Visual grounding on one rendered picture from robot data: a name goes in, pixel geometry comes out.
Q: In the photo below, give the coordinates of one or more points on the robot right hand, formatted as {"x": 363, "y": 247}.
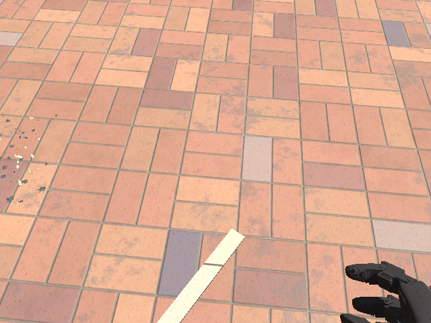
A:
{"x": 413, "y": 305}

